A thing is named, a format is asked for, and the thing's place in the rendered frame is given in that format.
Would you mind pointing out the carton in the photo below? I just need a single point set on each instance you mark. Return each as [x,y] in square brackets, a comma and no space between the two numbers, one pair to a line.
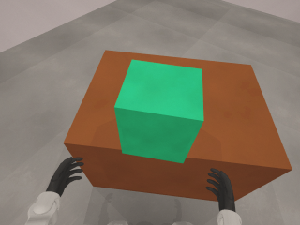
[159,110]

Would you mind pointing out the right robot hand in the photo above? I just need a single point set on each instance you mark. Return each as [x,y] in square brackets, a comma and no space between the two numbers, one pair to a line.
[224,190]

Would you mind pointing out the left robot hand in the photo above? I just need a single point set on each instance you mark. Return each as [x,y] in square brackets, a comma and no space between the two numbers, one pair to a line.
[61,177]

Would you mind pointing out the robot right forearm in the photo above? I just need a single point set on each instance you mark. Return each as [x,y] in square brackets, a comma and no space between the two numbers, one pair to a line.
[228,217]

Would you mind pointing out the pedestal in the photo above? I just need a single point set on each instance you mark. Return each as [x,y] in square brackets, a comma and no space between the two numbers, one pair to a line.
[238,135]

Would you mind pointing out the robot left forearm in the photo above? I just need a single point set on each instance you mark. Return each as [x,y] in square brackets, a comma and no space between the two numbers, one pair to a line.
[45,210]

